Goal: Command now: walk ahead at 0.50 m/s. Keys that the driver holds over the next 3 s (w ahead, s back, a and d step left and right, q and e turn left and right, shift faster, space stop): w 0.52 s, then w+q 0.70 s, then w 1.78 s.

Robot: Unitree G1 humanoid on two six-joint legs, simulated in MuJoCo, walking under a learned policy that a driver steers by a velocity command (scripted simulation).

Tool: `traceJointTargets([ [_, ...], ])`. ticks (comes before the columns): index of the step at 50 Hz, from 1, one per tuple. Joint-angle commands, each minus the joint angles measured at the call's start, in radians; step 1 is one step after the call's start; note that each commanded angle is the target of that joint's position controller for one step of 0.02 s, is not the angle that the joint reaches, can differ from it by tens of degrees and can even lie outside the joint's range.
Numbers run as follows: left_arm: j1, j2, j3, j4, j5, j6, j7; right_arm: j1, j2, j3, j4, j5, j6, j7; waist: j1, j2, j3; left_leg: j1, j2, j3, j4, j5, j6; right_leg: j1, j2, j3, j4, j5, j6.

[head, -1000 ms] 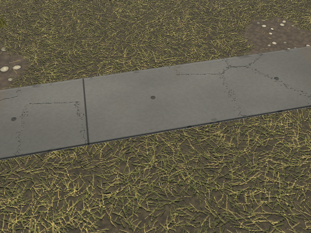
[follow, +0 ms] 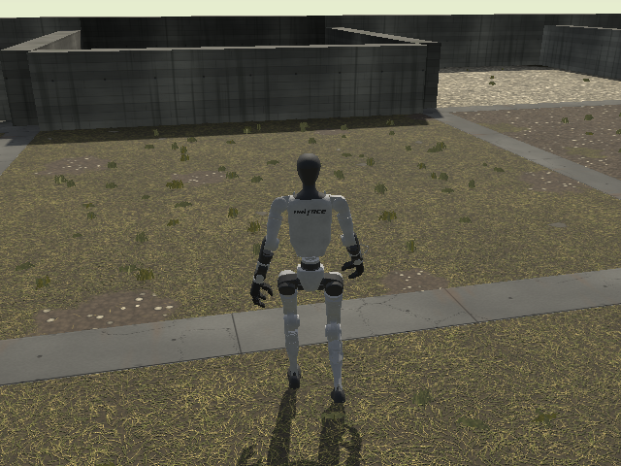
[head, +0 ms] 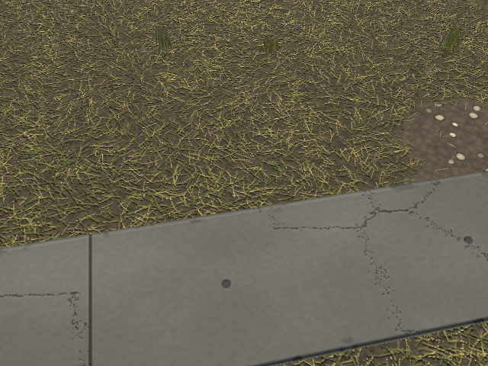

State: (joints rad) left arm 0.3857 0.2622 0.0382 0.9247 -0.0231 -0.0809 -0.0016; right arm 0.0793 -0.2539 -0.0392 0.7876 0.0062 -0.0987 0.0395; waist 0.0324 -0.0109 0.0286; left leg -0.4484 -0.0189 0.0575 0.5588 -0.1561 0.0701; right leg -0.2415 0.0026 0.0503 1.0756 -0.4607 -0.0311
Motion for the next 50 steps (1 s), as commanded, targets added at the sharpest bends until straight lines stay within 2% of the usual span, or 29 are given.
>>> traceJointTargets([
  [1,-0.086,0.133,0.031,-0.109,-0.005,-0.04,0.006,0.145,-0.115,-0.032,-0.002,-0.001,0.002,-0.006,-0.077,0.051,-0.094,0.43,0.297,-0.415,-0.311,0.024,0.18,-0.469,-0.107,0.025,0.172,0.114,-0.011],
  [2,-0.071,0.121,0.037,-0.105,0.006,-0.026,0.011,0.116,-0.09,-0.024,-0.004,-0.012,-0.004,-0.003,-0.04,0.071,-0.07,0.338,0.257,-0.344,-0.345,0.072,0.161,-0.402,-0.137,0.031,0.119,0.162,-0.011],
  [3,-0.044,0.096,0.035,-0.097,0.008,-0.012,0.013,0.109,-0.087,-0.025,0.001,-0.015,-0.008,0.001,-0.02,0.091,-0.066,0.284,0.24,-0.309,-0.376,0.093,0.162,-0.351,-0.145,0.029,0.093,0.189,-0.006],
  [4,-0.028,0.074,0.032,-0.093,0.01,-0.001,0.014,0.117,-0.094,-0.028,0.01,-0.012,-0.014,0.002,-0.01,0.09,-0.063,0.254,0.232,-0.278,-0.395,0.134,0.172,-0.333,-0.148,0.021,0.074,0.202,0.001],
  [6,-0.061,0.069,0.034,-0.108,0.016,0.011,0.018,0.143,-0.12,-0.034,0.031,-0.011,-0.02,-0.005,-0.005,0.08,-0.037,0.235,0.227,-0.226,-0.423,0.199,0.182,-0.372,-0.157,0.014,0.01,0.263,0.018],
  [9,-0.174,0.065,0.033,-0.144,0.023,0.007,0.017,0.196,-0.139,-0.039,0.057,-0.007,-0.011,-0.024,-0.033,0.064,-0.011,0.281,0.216,-0.179,-0.435,0.248,0.167,-0.454,-0.159,0.007,-0.159,0.418,0.036],
  [13,-0.316,0.039,0.021,-0.179,0.016,-0.005,0.001,0.257,-0.157,-0.039,0.083,0.004,-0.001,-0.035,-0.084,0.061,0.016,0.323,0.195,-0.126,-0.443,0.202,0.133,-0.421,-0.121,-0.029,-0.4,0.573,0.031],
  [16,-0.405,0.041,0.016,-0.212,0.008,-0.012,-0.015,0.314,-0.165,-0.04,0.113,0.009,0.011,-0.037,-0.116,0.062,0.041,0.412,0.228,-0.135,-0.416,0.183,0.135,-0.439,-0.101,-0.039,-0.49,0.555,0.023],
  [18,-0.444,0.048,0.015,-0.235,0.005,-0.019,-0.029,0.334,-0.169,-0.043,0.129,0.011,0.022,-0.04,-0.119,0.067,0.052,0.481,0.261,-0.147,-0.379,0.209,0.13,-0.456,-0.091,-0.036,-0.53,0.499,0.006],
  [21,-0.398,0.082,0.026,-0.235,0.005,-0.027,-0.041,0.31,-0.189,-0.051,0.133,0.014,0.036,-0.048,-0.07,0.093,0.015,0.537,0.284,-0.151,-0.288,0.384,0.103,-0.348,-0.057,-0.057,-0.572,0.392,-0.034],
  [22,-0.314,0.106,0.04,-0.212,0.007,-0.029,-0.039,0.284,-0.194,-0.052,0.128,0.015,0.04,-0.049,-0.017,0.1,-0.038,0.526,0.261,-0.125,-0.192,0.546,0.086,-0.213,-0.023,-0.089,-0.596,0.388,-0.056],
  [23,-0.152,0.153,0.065,-0.161,0.011,-0.028,-0.032,0.276,-0.172,-0.043,0.122,0.01,0.044,-0.05,0.054,0.081,-0.14,0.461,0.205,-0.085,-0.006,0.616,0.059,0.02,-0.01,-0.096,-0.599,0.414,-0.088],
  [24,0.038,0.231,0.086,-0.126,0.023,-0.025,-0.02,0.284,-0.132,-0.024,0.094,-0.011,0.042,-0.051,0.113,-0.038,-0.297,0.244,0.139,-0.036,0.316,0.34,0.021,0.34,-0.201,0.12,-0.568,0.447,-0.158],
  [25,0.076,0.283,0.095,-0.103,0.021,-0.02,-0.026,0.414,-0.001,0.012,0.095,-0.005,0.018,-0.038,0.039,-0.304,-0.407,-0.16,-0.047,-0.062,0.636,-0.354,-0.035,0.654,-0.4,0.59,-0.684,0.239,-0.309],
  [26,0.066,0.18,0.068,-0.113,0.014,-0.021,-0.026,0.348,-0.116,-0.013,0.105,0.016,-0.003,-0.033,0.08,-0.19,-0.372,-0.27,0.002,-0.187,0.744,-0.417,-0.018,0.626,-0.381,0.638,-0.752,0.133,-0.273],
  [27,-0.018,0.145,0.056,-0.128,0.016,-0.022,-0.021,0.256,-0.16,-0.026,0.076,0.043,-0.015,-0.029,0.07,-0.137,-0.228,-0.322,0.048,-0.176,0.755,-0.329,-0.003,0.493,-0.359,0.481,-0.772,0.174,-0.228],
  [28,-0.097,0.127,0.048,-0.142,0.02,-0.022,-0.02,0.21,-0.151,-0.025,0.069,0.041,-0.015,-0.035,0.038,-0.051,-0.153,-0.283,0.1,-0.152,0.712,-0.236,-0.007,0.345,-0.326,0.363,-0.801,0.274,-0.205],
  [29,-0.144,0.099,0.042,-0.144,0.027,-0.026,-0.022,0.191,-0.14,-0.031,0.069,0.028,-0.007,-0.039,0.011,-0.032,-0.095,-0.246,0.129,-0.151,0.656,-0.18,-0.014,0.233,-0.294,0.278,-0.838,0.337,-0.193],
  [30,-0.168,0.079,0.036,-0.14,0.035,-0.032,-0.023,0.216,-0.126,-0.035,0.077,0.026,0.008,-0.04,-0.021,-0.06,-0.081,-0.183,0.154,-0.163,0.624,-0.14,-0.016,0.163,-0.268,0.211,-0.872,0.365,-0.179],
  [31,-0.175,0.071,0.036,-0.132,0.036,-0.038,-0.025,0.238,-0.104,-0.034,0.085,0.028,0.024,-0.042,-0.034,-0.071,-0.07,-0.149,0.158,-0.164,0.604,-0.12,-0.022,0.121,-0.254,0.165,-0.903,0.378,-0.177],
  [32,-0.172,0.076,0.039,-0.122,0.036,-0.044,-0.024,0.248,-0.085,-0.033,0.089,0.029,0.036,-0.043,-0.043,-0.07,-0.055,-0.145,0.158,-0.164,0.591,-0.106,-0.028,0.092,-0.25,0.121,-0.925,0.409,-0.18],
  [34,-0.159,0.099,0.047,-0.102,0.04,-0.05,-0.016,0.215,-0.077,-0.036,0.074,0.026,0.05,-0.046,-0.046,-0.055,-0.021,-0.199,0.157,-0.182,0.545,-0.036,-0.041,0.078,-0.251,0.05,-0.955,0.464,-0.18],
  [37,-0.138,0.112,0.051,-0.081,0.042,-0.046,0.0,0.153,-0.075,-0.041,0.051,0.018,0.05,-0.043,-0.034,-0.042,0.001,-0.268,0.141,-0.196,0.411,0.115,-0.054,0.117,-0.24,-0.044,-0.967,0.52,-0.163],
  [40,-0.136,0.123,0.051,-0.072,0.037,-0.04,0.011,0.067,-0.059,-0.035,0.022,0.012,0.043,-0.027,-0.008,-0.04,0.023,-0.237,0.13,-0.133,0.243,0.246,-0.052,0.128,-0.219,-0.139,-0.979,0.53,-0.134],
  [45,-0.051,0.148,0.061,-0.028,0.021,-0.011,0.02,-0.082,-0.037,-0.021,-0.059,0.012,0.043,0.003,0.048,-0.021,0.073,-0.301,0.119,-0.061,0.101,0.199,-0.024,0.303,-0.276,-0.198,-0.927,0.597,-0.124],
  [47,-0.053,0.162,0.066,-0.024,0.013,0.005,0.022,-0.098,-0.045,-0.024,-0.09,0.015,0.045,0.017,0.036,-0.035,0.07,-0.291,0.101,-0.026,0.077,0.108,-0.001,0.362,-0.299,-0.218,-0.867,0.72,-0.111],
  [48,-0.071,0.175,0.07,-0.03,0.011,0.012,0.025,-0.083,-0.057,-0.03,-0.098,0.016,0.046,0.022,0.016,-0.05,0.051,-0.24,0.076,0.004,0.071,0.059,0.017,0.373,-0.3,-0.235,-0.815,0.872,-0.099],
  [49,-0.085,0.192,0.075,-0.036,0.008,0.018,0.03,-0.049,-0.075,-0.04,-0.101,0.016,0.049,0.024,-0.011,-0.073,0.014,-0.166,0.04,0.038,0.077,0.006,0.036,0.38,-0.299,-0.248,-0.741,1.051,-0.087],
  [50,-0.099,0.204,0.079,-0.042,0.007,0.027,0.035,0.032,-0.103,-0.057,-0.089,0.018,0.052,0.024,-0.061,-0.09,-0.038,-0.05,-0.002,0.065,0.079,-0.036,0.059,0.368,-0.29,-0.262,-0.616,1.196,-0.074],
])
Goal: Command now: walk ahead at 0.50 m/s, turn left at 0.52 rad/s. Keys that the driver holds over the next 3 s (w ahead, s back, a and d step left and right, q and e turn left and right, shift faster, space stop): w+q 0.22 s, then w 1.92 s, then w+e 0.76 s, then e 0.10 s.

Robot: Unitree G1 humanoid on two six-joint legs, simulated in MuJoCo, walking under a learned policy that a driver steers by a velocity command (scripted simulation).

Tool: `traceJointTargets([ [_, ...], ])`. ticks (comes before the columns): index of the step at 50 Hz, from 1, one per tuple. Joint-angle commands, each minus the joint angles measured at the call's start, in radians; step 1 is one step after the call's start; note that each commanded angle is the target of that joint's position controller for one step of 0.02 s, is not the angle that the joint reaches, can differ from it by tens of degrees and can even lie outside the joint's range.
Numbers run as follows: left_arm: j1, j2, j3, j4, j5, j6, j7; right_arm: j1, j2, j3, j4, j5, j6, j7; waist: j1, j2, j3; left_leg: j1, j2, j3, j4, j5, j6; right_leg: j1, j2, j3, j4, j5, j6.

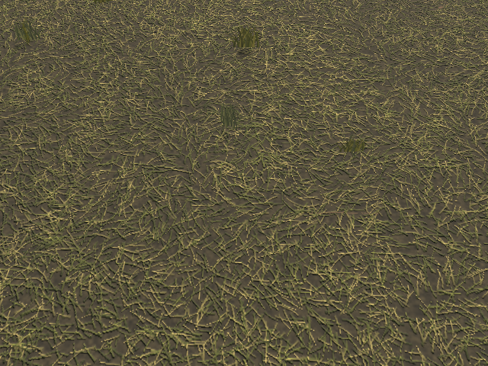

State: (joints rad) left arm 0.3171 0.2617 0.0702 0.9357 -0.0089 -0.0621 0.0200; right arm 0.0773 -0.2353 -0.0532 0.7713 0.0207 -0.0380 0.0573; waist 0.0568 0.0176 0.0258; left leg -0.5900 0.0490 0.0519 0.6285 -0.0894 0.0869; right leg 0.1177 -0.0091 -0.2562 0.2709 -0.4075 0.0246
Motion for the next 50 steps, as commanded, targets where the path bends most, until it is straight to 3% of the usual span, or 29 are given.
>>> traceJointTargets([
  [1,-0.053,0.208,0.045,-0.06,-0.01,0.015,0.016,0.183,-0.169,-0.071,-0.039,0.006,-0.008,0.0,-0.17,-0.103,-0.113,0.303,-0.112,0.077,-0.054,-0.055,0.077,-0.059,-0.244,0.023,0.387,1.153,-0.102],
  [2,-0.048,0.191,0.036,-0.079,0.001,0.008,0.018,0.349,-0.255,-0.108,-0.001,0.005,-0.001,-0.022,-0.238,-0.009,-0.207,0.612,-0.03,-0.099,-0.099,-0.047,0.133,-0.293,-0.197,0.021,0.685,0.88,-0.056],
  [3,0.054,0.021,-0.015,-0.127,0.037,-0.023,-0.004,0.336,-0.357,-0.12,-0.002,0.011,-0.006,-0.031,-0.109,0.25,-0.283,0.954,0.228,-0.651,-0.167,-0.134,0.319,-0.757,0.016,0.109,1.037,-0.112,0.005],
  [4,-0.035,0.09,-0.009,-0.146,-0.006,-0.071,-0.022,0.378,-0.288,-0.098,-0.026,-0.003,-0.017,-0.029,-0.175,0.158,-0.41,1.03,0.294,-0.899,-0.323,-0.247,0.368,-0.889,0.048,0.339,1.161,-0.19,-0.011],
  [5,-0.138,0.138,0.004,-0.175,-0.042,-0.095,-0.03,0.339,-0.227,-0.083,-0.023,-0.011,-0.027,-0.03,-0.19,0.105,-0.268,0.946,0.26,-0.744,-0.338,-0.178,0.305,-0.972,-0.011,0.356,1.141,-0.095,-0.04],
  [6,-0.158,0.132,0.001,-0.179,-0.032,-0.105,-0.026,0.267,-0.191,-0.072,-0.036,-0.004,-0.034,-0.03,-0.146,0.02,-0.183,0.794,0.215,-0.61,-0.334,-0.087,0.262,-0.935,-0.058,0.35,1.048,-0.001,-0.054],
  [7,-0.162,0.136,0.008,-0.168,-0.004,-0.101,-0.017,0.191,-0.158,-0.062,-0.055,-0.004,-0.034,-0.03,-0.101,-0.022,-0.122,0.64,0.175,-0.511,-0.346,0.02,0.234,-0.861,-0.089,0.343,0.959,0.044,-0.047],
  [8,-0.142,0.147,0.017,-0.166,0.008,-0.088,-0.015,0.152,-0.135,-0.052,-0.074,-0.013,-0.035,-0.034,-0.066,-0.012,-0.101,0.541,0.148,-0.456,-0.368,0.1,0.225,-0.785,-0.108,0.348,0.909,0.075,-0.038],
  [11,-0.135,0.113,0.017,-0.182,0.022,-0.053,-0.013,0.159,-0.165,-0.057,-0.081,-0.009,-0.038,-0.047,-0.036,-0.003,-0.067,0.41,0.115,-0.379,-0.409,0.214,0.226,-0.73,-0.106,0.321,0.773,0.128,0.007],
  [13,-0.194,0.091,0.008,-0.203,0.025,-0.045,-0.012,0.189,-0.185,-0.061,-0.072,-0.008,-0.038,-0.061,-0.053,0.012,-0.042,0.379,0.09,-0.312,-0.423,0.256,0.206,-0.745,-0.095,0.299,0.637,0.251,0.03],
  [16,-0.291,0.059,-0.007,-0.224,0.021,-0.05,-0.024,0.236,-0.172,-0.055,-0.052,-0.005,-0.033,-0.069,-0.101,0.044,-0.032,0.356,0.034,-0.232,-0.413,0.208,0.145,-0.676,-0.06,0.279,0.403,0.484,0.026],
  [19,-0.375,0.067,-0.01,-0.251,0.006,-0.057,-0.037,0.292,-0.177,-0.053,-0.024,-0.005,-0.035,-0.066,-0.144,0.062,-0.005,0.395,0.064,-0.265,-0.413,0.099,0.13,-0.655,-0.039,0.277,0.295,0.576,0.007],
  [23,-0.422,0.1,-0.004,-0.283,0.006,-0.072,-0.054,0.338,-0.183,-0.054,0.006,-0.005,-0.024,-0.072,-0.15,0.067,0.015,0.591,0.145,-0.339,-0.326,0.174,0.123,-0.742,-0.031,0.288,0.221,0.44,-0.044],
  [25,-0.365,0.12,0.004,-0.273,0.005,-0.077,-0.057,0.323,-0.196,-0.058,0.008,-0.008,-0.015,-0.077,-0.112,0.091,-0.006,0.634,0.154,-0.342,-0.262,0.349,0.103,-0.669,-0.008,0.266,0.201,0.353,-0.076],
  [26,-0.274,0.14,0.016,-0.248,0.008,-0.08,-0.054,0.299,-0.195,-0.056,0.002,-0.008,-0.011,-0.077,-0.059,0.094,-0.06,0.629,0.121,-0.314,-0.171,0.52,0.086,-0.534,0.022,0.235,0.171,0.363,-0.102],
  [27,-0.126,0.178,0.032,-0.213,0.016,-0.081,-0.05,0.276,-0.176,-0.045,-0.012,-0.013,-0.011,-0.074,0.011,0.079,-0.174,0.55,0.072,-0.273,0.003,0.556,0.059,-0.294,-0.023,0.273,0.201,0.422,-0.149],
  [28,0.045,0.244,0.048,-0.192,0.026,-0.079,-0.045,0.305,-0.131,-0.026,-0.032,-0.033,-0.017,-0.074,0.055,-0.051,-0.328,0.319,-0.023,-0.219,0.308,0.264,0.015,0.032,-0.209,0.503,0.242,0.449,-0.238],
  [29,0.113,0.259,0.055,-0.149,0.015,-0.067,-0.055,0.44,-0.059,-0.006,-0.018,-0.006,-0.033,-0.066,0.009,-0.342,-0.418,-0.023,-0.161,-0.187,0.603,-0.46,-0.046,0.293,-0.387,0.935,0.118,0.225,-0.371],
  [30,0.1,0.17,0.032,-0.153,-0.012,-0.063,-0.055,0.367,-0.154,-0.02,-0.015,0.009,-0.042,-0.063,0.044,-0.217,-0.321,-0.147,-0.101,-0.251,0.693,-0.475,-0.039,0.248,-0.363,0.968,0.054,0.019,-0.329],
  [31,0.016,0.137,0.021,-0.168,-0.01,-0.056,-0.049,0.252,-0.186,-0.029,-0.047,0.015,-0.047,-0.06,0.042,-0.132,-0.171,-0.192,-0.051,-0.208,0.685,-0.377,-0.037,0.101,-0.331,0.824,0.026,0.033,-0.287],
  [32,-0.047,0.128,0.013,-0.181,0.004,-0.049,-0.048,0.192,-0.177,-0.027,-0.06,0.003,-0.051,-0.061,0.015,-0.052,-0.09,-0.159,-0.006,-0.169,0.637,-0.297,-0.041,-0.046,-0.293,0.722,-0.002,0.141,-0.268],
  [33,-0.08,0.111,0.007,-0.184,0.013,-0.048,-0.049,0.176,-0.165,-0.031,-0.065,-0.01,-0.051,-0.061,-0.012,-0.041,-0.047,-0.127,0.023,-0.157,0.577,-0.251,-0.046,-0.142,-0.261,0.659,-0.027,0.238,-0.265],
  [34,-0.092,0.101,0.001,-0.183,0.022,-0.05,-0.049,0.198,-0.149,-0.032,-0.062,-0.012,-0.047,-0.059,-0.041,-0.067,-0.048,-0.072,0.047,-0.155,0.541,-0.227,-0.05,-0.197,-0.234,0.61,-0.048,0.303,-0.259],
  [37,-0.08,0.118,0.004,-0.163,0.008,-0.057,-0.048,0.209,-0.104,-0.022,-0.062,-0.013,-0.033,-0.062,-0.062,-0.098,-0.041,-0.048,0.069,-0.122,0.427,-0.198,-0.074,-0.261,-0.21,0.506,-0.102,0.423,-0.275],
  [39,-0.062,0.148,0.013,-0.15,0.005,-0.053,-0.039,0.14,-0.092,-0.015,-0.085,-0.019,-0.033,-0.063,-0.049,-0.084,-0.025,-0.077,0.078,-0.107,0.313,-0.106,-0.093,-0.267,-0.205,0.455,-0.128,0.476,-0.276],
  [43,-0.012,0.167,0.016,-0.124,-0.006,-0.04,-0.03,0.012,-0.07,-0.003,-0.111,-0.015,-0.043,-0.052,-0.005,-0.079,-0.007,-0.018,0.049,-0.075,0.055,0.121,-0.096,-0.267,-0.156,0.349,-0.133,0.486,-0.23],
  [47,0.063,0.177,0.017,-0.085,-0.015,-0.024,-0.029,-0.098,-0.08,-0.002,-0.148,-0.003,-0.05,-0.035,0.032,-0.085,0.022,-0.011,0.021,-0.067,-0.062,0.148,-0.083,-0.182,-0.199,0.361,-0.1,0.452,-0.22],
  [50,0.066,0.195,0.024,-0.069,-0.017,-0.008,-0.022,-0.105,-0.107,-0.009,-0.163,-0.003,-0.058,-0.021,0.007,-0.1,0.021,0.013,0.006,-0.067,-0.115,0.047,-0.045,-0.094,-0.244,0.38,-0.036,0.524,-0.197],
])
Over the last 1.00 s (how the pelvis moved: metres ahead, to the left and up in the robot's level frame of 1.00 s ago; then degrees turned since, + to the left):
0.54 -0.01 0.00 13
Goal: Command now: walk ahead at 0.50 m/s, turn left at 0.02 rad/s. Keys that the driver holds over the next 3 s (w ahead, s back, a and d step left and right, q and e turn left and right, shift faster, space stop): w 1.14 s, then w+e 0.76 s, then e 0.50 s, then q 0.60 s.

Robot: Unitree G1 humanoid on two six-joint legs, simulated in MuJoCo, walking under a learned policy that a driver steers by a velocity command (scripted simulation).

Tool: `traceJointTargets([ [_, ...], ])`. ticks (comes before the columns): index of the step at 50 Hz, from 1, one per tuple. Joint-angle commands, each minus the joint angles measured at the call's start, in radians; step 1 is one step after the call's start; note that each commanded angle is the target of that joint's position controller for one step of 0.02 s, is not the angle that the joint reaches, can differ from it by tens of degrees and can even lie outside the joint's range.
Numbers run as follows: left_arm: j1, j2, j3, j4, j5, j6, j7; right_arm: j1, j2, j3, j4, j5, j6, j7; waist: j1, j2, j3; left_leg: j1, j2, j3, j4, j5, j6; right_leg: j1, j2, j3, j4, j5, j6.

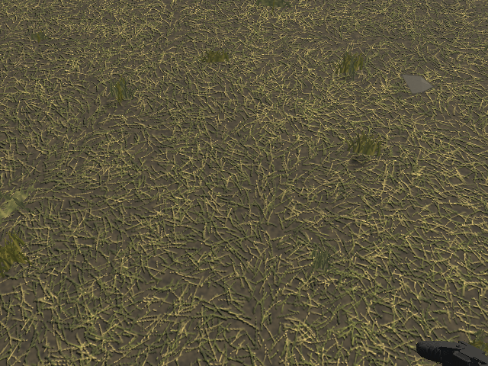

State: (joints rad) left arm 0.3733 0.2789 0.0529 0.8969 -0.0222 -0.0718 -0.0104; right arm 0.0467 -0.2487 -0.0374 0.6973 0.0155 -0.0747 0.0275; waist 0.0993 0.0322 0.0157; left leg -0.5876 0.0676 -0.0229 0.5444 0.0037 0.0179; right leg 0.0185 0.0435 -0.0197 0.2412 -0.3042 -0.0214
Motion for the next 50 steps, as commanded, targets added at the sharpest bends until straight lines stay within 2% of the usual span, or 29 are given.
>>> traceJointTargets([
  [1,-0.005,0.188,0.044,-0.03,-0.004,0.007,0.011,-0.032,-0.111,-0.033,-0.08,0.0,-0.024,0.009,-0.067,-0.123,0.007,0.081,-0.031,0.024,-0.049,-0.074,0.04,0.015,-0.294,0.134,0.045,0.525,-0.139],
  [2,-0.023,0.187,0.043,-0.033,-0.005,0.012,0.013,0.067,-0.137,-0.048,-0.051,-0.004,-0.024,0.006,-0.125,-0.117,-0.051,0.227,-0.059,0.052,-0.079,-0.07,0.063,0.002,-0.261,0.1,0.16,0.671,-0.118],
  [3,-0.024,0.157,0.03,-0.041,0.004,0.013,0.016,0.227,-0.19,-0.073,-0.006,-0.01,-0.023,-0.003,-0.193,-0.09,-0.163,0.473,-0.03,0.026,-0.058,-0.042,0.101,-0.092,-0.209,0.058,0.358,0.67,-0.087],
  [4,0.037,0.076,0.002,-0.073,0.023,0.0,0.014,0.372,-0.283,-0.094,0.012,-0.031,-0.019,-0.012,-0.207,0.079,-0.327,0.858,0.216,-0.308,-0.034,-0.06,0.218,-0.424,-0.101,-0.003,0.731,0.35,-0.025],
  [5,0.096,0.029,-0.016,-0.063,0.018,-0.021,0.008,0.414,-0.28,-0.091,0.031,-0.017,-0.012,-0.006,-0.192,0.258,-0.42,0.999,0.333,-0.668,-0.179,-0.236,0.309,-0.668,0.009,0.082,0.947,-0.281,-0.003],
  [6,0.012,0.132,0.011,-0.072,-0.008,-0.033,0.0,0.382,-0.202,-0.068,0.029,-0.006,-0.011,-0.006,-0.21,0.159,-0.305,0.923,0.297,-0.62,-0.219,-0.362,0.267,-0.779,-0.052,0.14,1.04,-0.264,-0.016],
  [7,-0.07,0.152,0.016,-0.099,-0.017,-0.039,-0.003,0.304,-0.179,-0.057,0.018,-0.003,-0.011,-0.007,-0.191,0.108,-0.173,0.776,0.265,-0.487,-0.246,-0.323,0.234,-0.809,-0.101,0.105,1.024,-0.164,-0.025],
  [8,-0.109,0.143,0.017,-0.104,-0.004,-0.039,0.001,0.239,-0.158,-0.049,0.01,-0.012,-0.01,-0.005,-0.162,0.043,-0.104,0.639,0.226,-0.394,-0.277,-0.242,0.22,-0.773,-0.138,0.086,0.975,-0.079,-0.021],
  [9,-0.109,0.133,0.021,-0.102,0.007,-0.031,0.003,0.195,-0.132,-0.041,0.006,-0.02,-0.014,-0.001,-0.128,0.041,-0.061,0.537,0.191,-0.325,-0.312,-0.16,0.212,-0.721,-0.166,0.088,0.923,-0.023,-0.015],
  [11,-0.067,0.096,0.018,-0.088,0.008,-0.009,0.005,0.17,-0.119,-0.039,0.013,-0.022,-0.025,0.003,-0.086,0.066,-0.055,0.441,0.159,-0.249,-0.367,-0.085,0.217,-0.636,-0.186,0.087,0.878,0.03,0.0],
  [13,-0.087,0.08,0.016,-0.096,0.014,0.006,0.01,0.182,-0.137,-0.045,0.033,-0.017,-0.036,0.0,-0.076,0.052,-0.033,0.409,0.151,-0.187,-0.399,-0.013,0.228,-0.654,-0.19,0.08,0.822,0.088,0.019],
  [16,-0.186,0.07,0.014,-0.127,0.023,0.005,0.01,0.227,-0.157,-0.049,0.066,-0.016,-0.032,-0.014,-0.098,0.023,-0.003,0.435,0.139,-0.125,-0.416,0.052,0.22,-0.717,-0.191,0.078,0.663,0.24,0.04],
  [20,-0.32,0.042,0.001,-0.161,0.017,-0.008,-0.004,0.287,-0.177,-0.051,0.103,-0.007,-0.022,-0.026,-0.147,0.022,0.026,0.457,0.11,-0.052,-0.422,0.034,0.185,-0.671,-0.153,0.041,0.429,0.41,0.035],
  [25,-0.441,0.051,-0.003,-0.216,0.006,-0.021,-0.031,0.365,-0.192,-0.056,0.16,0.002,0.002,-0.032,-0.18,0.026,0.059,0.612,0.174,-0.069,-0.357,0.058,0.176,-0.7,-0.124,0.036,0.3,0.345,0.003],
  [28,-0.387,0.085,0.008,-0.212,0.008,-0.028,-0.041,0.346,-0.21,-0.063,0.172,0.004,0.017,-0.039,-0.132,0.054,0.019,0.675,0.192,-0.07,-0.261,0.259,0.147,-0.59,-0.088,0.01,0.259,0.236,-0.039],
  [29,-0.296,0.108,0.022,-0.187,0.012,-0.029,-0.038,0.323,-0.214,-0.063,0.17,0.005,0.022,-0.041,-0.076,0.058,-0.036,0.665,0.166,-0.043,-0.158,0.424,0.129,-0.45,-0.054,-0.023,0.235,0.237,-0.061],
  [30,-0.136,0.158,0.047,-0.137,0.015,-0.029,-0.029,0.319,-0.192,-0.053,0.165,-0.001,0.026,-0.043,-0.008,0.038,-0.142,0.588,0.112,-0.002,0.029,0.46,0.1,-0.21,-0.057,-0.019,0.244,0.273,-0.095],
  [31,0.046,0.237,0.067,-0.106,0.025,-0.024,-0.017,0.335,-0.143,-0.031,0.138,-0.026,0.023,-0.046,0.042,-0.098,-0.3,0.368,0.041,0.047,0.359,0.135,0.063,0.103,-0.26,0.216,0.278,0.321,-0.162],
  [32,0.065,0.277,0.073,-0.087,0.021,-0.02,-0.024,0.467,-0.027,0.0,0.139,-0.015,-0.001,-0.033,-0.036,-0.359,-0.404,-0.02,-0.139,-0.006,0.658,-0.559,0.009,0.391,-0.441,0.69,0.146,0.099,-0.319],
  [33,0.047,0.178,0.048,-0.098,0.007,-0.018,-0.023,0.387,-0.144,-0.024,0.149,0.006,-0.021,-0.026,0.011,-0.231,-0.345,-0.133,-0.082,-0.112,0.757,-0.585,0.02,0.354,-0.413,0.704,0.083,-0.038,-0.283],
  [34,-0.026,0.146,0.037,-0.11,0.009,-0.019,-0.018,0.288,-0.181,-0.036,0.118,0.026,-0.034,-0.021,0.002,-0.181,-0.202,-0.187,-0.034,-0.085,0.754,-0.492,0.032,0.221,-0.382,0.556,0.061,-0.012,-0.241],
  [35,-0.093,0.133,0.032,-0.121,0.017,-0.018,-0.017,0.238,-0.169,-0.034,0.109,0.021,-0.037,-0.026,-0.028,-0.094,-0.126,-0.153,0.016,-0.057,0.708,-0.4,0.03,0.078,-0.346,0.455,0.034,0.083,-0.222],
  [36,-0.138,0.107,0.025,-0.126,0.025,-0.019,-0.019,0.214,-0.16,-0.039,0.107,0.005,-0.033,-0.03,-0.055,-0.076,-0.07,-0.115,0.043,-0.05,0.65,-0.347,0.023,-0.037,-0.313,0.38,0.003,0.172,-0.216],
  [37,-0.157,0.089,0.019,-0.127,0.035,-0.023,-0.02,0.238,-0.146,-0.04,0.112,0.001,-0.023,-0.03,-0.088,-0.104,-0.064,-0.051,0.066,-0.058,0.621,-0.31,0.02,-0.105,-0.292,0.332,-0.024,0.223,-0.211],
  [39,-0.158,0.09,0.02,-0.116,0.027,-0.033,-0.022,0.264,-0.108,-0.035,0.121,-0.001,-0.001,-0.033,-0.113,-0.11,-0.053,-0.01,0.077,-0.048,0.564,-0.287,0.005,-0.169,-0.275,0.268,-0.074,0.276,-0.223],
  [41,-0.141,0.117,0.028,-0.099,0.024,-0.038,-0.014,0.213,-0.099,-0.033,0.103,-0.01,0.009,-0.037,-0.113,-0.096,-0.02,-0.054,0.085,-0.04,0.484,-0.221,-0.017,-0.191,-0.273,0.218,-0.108,0.321,-0.233],
  [43,-0.114,0.132,0.032,-0.083,0.023,-0.033,-0.005,0.147,-0.094,-0.031,0.084,-0.014,0.008,-0.035,-0.097,-0.084,-0.001,-0.091,0.086,-0.035,0.368,-0.108,-0.03,-0.177,-0.26,0.172,-0.123,0.344,-0.222],
  [47,-0.06,0.148,0.034,-0.054,0.013,-0.023,0.006,0.014,-0.069,-0.019,0.055,-0.009,-0.004,-0.021,-0.052,-0.086,0.026,-0.038,0.046,0.004,0.125,0.08,-0.03,-0.165,-0.22,0.084,-0.13,0.334,-0.182],
  [50,-0.002,0.158,0.038,-0.02,0.005,-0.012,0.008,-0.07,-0.073,-0.015,0.027,0.0,-0.01,-0.007,-0.021,-0.087,0.048,-0.039,0.025,0.011,0.036,0.087,-0.022,-0.089,-0.252,0.087,-0.106,0.312,-0.179],
])
Over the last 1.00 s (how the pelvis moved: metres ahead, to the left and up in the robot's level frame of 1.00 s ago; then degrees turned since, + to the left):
0.57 0.08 0.01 14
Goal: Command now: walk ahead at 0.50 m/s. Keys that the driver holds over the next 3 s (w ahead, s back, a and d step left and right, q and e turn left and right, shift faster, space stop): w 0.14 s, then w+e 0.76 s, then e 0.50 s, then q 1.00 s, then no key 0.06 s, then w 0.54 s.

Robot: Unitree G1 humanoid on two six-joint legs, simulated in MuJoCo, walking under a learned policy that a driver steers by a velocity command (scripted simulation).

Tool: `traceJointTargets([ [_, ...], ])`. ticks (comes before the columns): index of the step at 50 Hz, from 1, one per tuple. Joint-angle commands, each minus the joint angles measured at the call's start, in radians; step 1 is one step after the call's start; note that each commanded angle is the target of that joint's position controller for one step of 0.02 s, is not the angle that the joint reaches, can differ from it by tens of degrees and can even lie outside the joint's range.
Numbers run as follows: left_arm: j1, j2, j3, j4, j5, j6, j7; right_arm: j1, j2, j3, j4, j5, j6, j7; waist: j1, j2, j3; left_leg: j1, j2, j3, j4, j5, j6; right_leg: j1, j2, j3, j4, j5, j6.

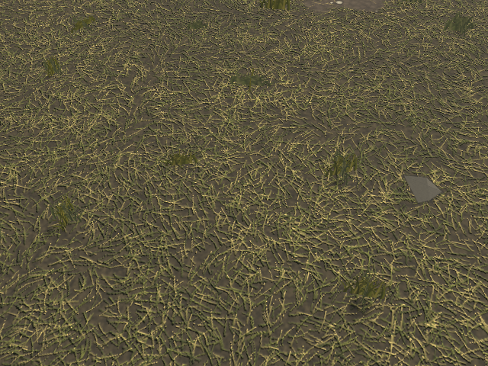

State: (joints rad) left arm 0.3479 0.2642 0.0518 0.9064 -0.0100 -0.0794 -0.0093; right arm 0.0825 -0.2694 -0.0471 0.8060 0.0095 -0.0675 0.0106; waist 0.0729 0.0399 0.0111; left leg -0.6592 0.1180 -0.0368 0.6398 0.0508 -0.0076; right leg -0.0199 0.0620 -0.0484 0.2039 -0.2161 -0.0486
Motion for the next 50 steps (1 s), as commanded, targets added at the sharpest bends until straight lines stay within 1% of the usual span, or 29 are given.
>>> traceJointTargets([
  [1,0.034,0.174,0.04,-0.02,-0.009,0.001,0.008,-0.125,-0.057,-0.006,-0.091,0.008,-0.019,0.015,0.007,-0.098,0.059,0.023,-0.029,0.021,-0.082,0.019,0.013,-0.014,-0.288,0.121,-0.053,0.23,-0.148],
  [3,0.033,0.183,0.046,-0.008,-0.013,0.011,0.013,-0.135,-0.074,-0.009,-0.104,0.008,-0.025,0.026,-0.007,-0.108,0.059,0.03,-0.036,0.016,-0.118,-0.048,0.038,0.05,-0.32,0.133,-0.011,0.274,-0.133],
  [5,0.01,0.197,0.051,-0.007,-0.014,0.021,0.017,-0.07,-0.103,-0.021,-0.09,0.007,-0.029,0.03,-0.054,-0.127,0.02,0.14,-0.066,0.042,-0.142,-0.117,0.066,0.081,-0.325,0.128,0.071,0.435,-0.111],
  [6,-0.01,0.193,0.049,-0.01,-0.014,0.027,0.019,0.037,-0.13,-0.038,-0.057,0.003,-0.03,0.027,-0.114,-0.122,-0.043,0.291,-0.099,0.073,-0.166,-0.119,0.089,0.066,-0.289,0.094,0.195,0.583,-0.09],
  [7,-0.005,0.16,0.035,-0.018,-0.005,0.03,0.022,0.205,-0.184,-0.063,-0.006,-0.002,-0.029,0.018,-0.179,-0.09,-0.159,0.545,-0.072,0.047,-0.143,-0.095,0.125,-0.034,-0.233,0.052,0.407,0.566,-0.058],
  [8,0.086,0.065,0.004,-0.046,0.01,0.018,0.015,0.337,-0.286,-0.087,0.012,-0.024,-0.026,0.009,-0.175,0.103,-0.323,0.951,0.187,-0.322,-0.139,-0.147,0.252,-0.395,-0.111,0.005,0.796,0.211,0.005],
  [9,0.122,0.029,-0.01,-0.029,0.002,-0.004,0.01,0.371,-0.256,-0.078,0.024,-0.012,-0.022,0.014,-0.175,0.239,-0.408,1.067,0.293,-0.66,-0.297,-0.326,0.327,-0.617,-0.004,0.119,0.996,-0.38,0.023],
  [10,0.03,0.139,0.02,-0.039,-0.03,-0.016,0.005,0.324,-0.182,-0.056,0.017,-0.004,-0.024,0.012,-0.192,0.138,-0.272,0.965,0.262,-0.568,-0.329,-0.433,0.273,-0.721,-0.063,0.188,1.089,-0.352,0.005],
  [11,-0.041,0.157,0.026,-0.061,-0.042,-0.021,0.006,0.245,-0.152,-0.046,0.004,-0.004,-0.026,0.008,-0.17,0.094,-0.154,0.82,0.234,-0.427,-0.356,-0.408,0.23,-0.743,-0.115,0.164,1.071,-0.25,-0.008],
  [12,-0.071,0.15,0.029,-0.062,-0.033,-0.018,0.012,0.174,-0.119,-0.036,-0.003,-0.009,-0.029,0.008,-0.138,0.049,-0.087,0.688,0.195,-0.325,-0.395,-0.349,0.206,-0.703,-0.155,0.148,1.019,-0.162,-0.005],
  [13,-0.064,0.139,0.036,-0.056,-0.025,-0.005,0.017,0.129,-0.089,-0.028,-0.005,-0.017,-0.035,0.01,-0.106,0.062,-0.04,0.593,0.158,-0.236,-0.435,-0.287,0.186,-0.653,-0.183,0.153,0.968,-0.099,0.0],
  [15,-0.019,0.094,0.034,-0.039,-0.025,0.023,0.017,0.104,-0.073,-0.028,0.007,-0.026,-0.048,0.011,-0.071,0.077,-0.028,0.505,0.132,-0.134,-0.488,-0.197,0.18,-0.572,-0.201,0.157,0.944,-0.037,0.01],
  [18,-0.057,0.075,0.038,-0.057,-0.022,0.042,0.02,0.121,-0.1,-0.037,0.034,-0.033,-0.058,0.001,-0.064,0.036,0.01,0.499,0.128,-0.017,-0.519,-0.063,0.187,-0.643,-0.198,0.179,0.878,0.073,0.027],
  [24,-0.214,0.046,0.028,-0.114,-0.008,0.031,-0.008,0.157,-0.128,-0.041,0.062,-0.025,-0.046,-0.027,-0.109,0.005,0.056,0.563,0.104,0.157,-0.543,0.028,0.154,-0.657,-0.174,0.1,0.566,0.321,0.032],
  [29,-0.35,0.028,0.014,-0.198,-0.009,0.031,-0.04,0.245,-0.154,-0.052,0.101,-0.008,-0.008,-0.034,-0.154,-0.013,0.098,0.767,0.166,0.21,-0.467,0.181,0.152,-0.737,-0.156,0.028,0.442,0.231,-0.001],
  [32,-0.32,0.06,0.03,-0.226,-0.012,0.035,-0.057,0.217,-0.189,-0.063,0.09,0.002,0.016,-0.043,-0.102,0.033,0.043,0.816,0.175,0.253,-0.316,0.596,0.127,-0.61,-0.083,-0.056,0.429,0.088,-0.049],
  [34,-0.148,0.126,0.065,-0.201,-0.018,0.041,-0.054,0.188,-0.214,-0.069,0.078,0.005,0.031,-0.051,0.004,0.061,-0.061,0.778,0.158,0.268,-0.056,0.796,0.102,-0.368,-0.012,-0.088,0.414,0.027,-0.1],
  [35,0.017,0.187,0.099,-0.161,-0.017,0.043,-0.038,0.165,-0.211,-0.066,0.067,0.009,0.029,-0.052,0.094,0.021,-0.142,0.636,0.112,0.281,0.183,0.651,0.064,-0.098,0.0,-0.037,0.322,0.094,-0.143],
  [36,0.098,0.281,0.122,-0.138,-0.017,0.053,-0.013,0.203,-0.111,-0.038,0.035,-0.025,0.013,-0.045,0.064,-0.181,-0.22,0.287,0.005,0.274,0.525,-0.035,0.015,0.213,-0.215,0.324,0.31,0.091,-0.235],
  [37,0.061,0.309,0.115,-0.172,-0.011,0.036,-0.019,0.236,-0.047,-0.01,-0.009,-0.016,-0.032,-0.026,-0.004,-0.274,-0.352,-0.021,-0.193,0.052,0.783,-0.658,-0.014,0.426,-0.407,0.884,0.141,-0.028,-0.425],
  [38,0.063,0.222,0.09,-0.172,-0.005,0.026,-0.022,0.114,-0.128,-0.029,-0.03,0.022,-0.069,-0.008,0.054,-0.153,-0.306,-0.135,-0.124,-0.073,0.803,-0.6,0.011,0.407,-0.383,0.802,0.089,-0.034,-0.366],
  [39,0.017,0.178,0.079,-0.174,-0.007,0.016,-0.021,0.068,-0.136,-0.029,-0.048,0.039,-0.087,-0.001,0.032,-0.114,-0.18,-0.154,-0.077,-0.059,0.73,-0.508,0.035,0.275,-0.343,0.639,0.087,0.017,-0.32],
  [40,-0.056,0.152,0.071,-0.186,-0.01,0.011,-0.022,0.069,-0.125,-0.031,-0.035,0.02,-0.091,-0.008,-0.023,-0.026,-0.104,-0.098,-0.034,-0.052,0.626,-0.443,0.034,0.12,-0.293,0.527,0.079,0.104,-0.279],
  [41,-0.108,0.119,0.06,-0.202,-0.007,0.009,-0.019,0.077,-0.142,-0.042,-0.026,-0.002,-0.082,-0.014,-0.054,-0.03,-0.067,-0.032,-0.009,-0.048,0.546,-0.404,0.022,0.01,-0.259,0.453,0.063,0.198,-0.259],
  [42,-0.128,0.109,0.053,-0.215,0.002,0.009,-0.013,0.096,-0.143,-0.047,-0.024,-0.008,-0.067,-0.012,-0.081,-0.046,-0.057,0.026,0.002,-0.05,0.515,-0.378,0.009,-0.064,-0.24,0.422,0.041,0.244,-0.255],
  [44,-0.122,0.136,0.059,-0.219,-0.002,0.007,-0.003,0.101,-0.117,-0.044,-0.034,-0.02,-0.045,-0.015,-0.096,-0.055,-0.045,0.059,0.001,-0.029,0.425,-0.348,-0.028,-0.148,-0.223,0.377,0.019,0.327,-0.261],
  [46,-0.101,0.173,0.068,-0.218,-0.001,0.009,0.013,0.032,-0.098,-0.037,-0.063,-0.026,-0.035,-0.021,-0.085,-0.066,-0.011,0.057,-0.022,-0.005,0.288,-0.255,-0.06,-0.212,-0.192,0.318,0.018,0.418,-0.245],
  [48,-0.088,0.185,0.073,-0.215,-0.003,0.024,0.026,-0.037,-0.074,-0.027,-0.085,-0.03,-0.035,-0.021,-0.064,-0.09,-0.002,0.126,-0.071,0.016,0.11,-0.126,-0.069,-0.271,-0.129,0.239,0.068,0.525,-0.192],
  [50,-0.047,0.19,0.077,-0.207,-0.007,0.042,0.032,-0.084,-0.065,-0.022,-0.106,-0.022,-0.037,-0.013,-0.031,-0.122,-0.038,0.199,-0.125,0.029,-0.015,0.013,-0.066,-0.276,-0.107,0.236,0.109,0.503,-0.148],
])
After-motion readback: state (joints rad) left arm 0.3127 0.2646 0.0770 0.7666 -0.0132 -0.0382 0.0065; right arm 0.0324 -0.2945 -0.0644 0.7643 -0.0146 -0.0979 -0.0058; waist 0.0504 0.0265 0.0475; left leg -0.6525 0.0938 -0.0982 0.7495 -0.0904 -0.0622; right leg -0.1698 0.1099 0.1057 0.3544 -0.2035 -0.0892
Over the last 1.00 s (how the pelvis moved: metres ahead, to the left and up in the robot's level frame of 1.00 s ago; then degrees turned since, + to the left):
0.54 -0.01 0.01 -1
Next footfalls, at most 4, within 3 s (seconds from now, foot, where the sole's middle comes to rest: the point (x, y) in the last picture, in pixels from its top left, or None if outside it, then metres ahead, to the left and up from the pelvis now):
0.14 left None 0.26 0.15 -0.78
0.70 right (313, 352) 0.53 -0.11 -0.78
1.14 left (289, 248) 0.86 -0.04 -0.78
1.56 right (348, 314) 0.65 -0.21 -0.78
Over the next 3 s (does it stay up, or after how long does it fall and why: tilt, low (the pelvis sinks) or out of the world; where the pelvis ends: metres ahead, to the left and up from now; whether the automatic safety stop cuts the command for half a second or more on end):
stays up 0.83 -0.06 0.00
